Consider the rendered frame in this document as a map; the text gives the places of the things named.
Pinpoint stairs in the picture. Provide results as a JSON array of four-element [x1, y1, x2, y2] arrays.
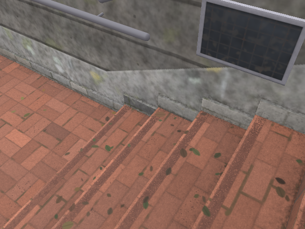
[[1, 105, 305, 229]]

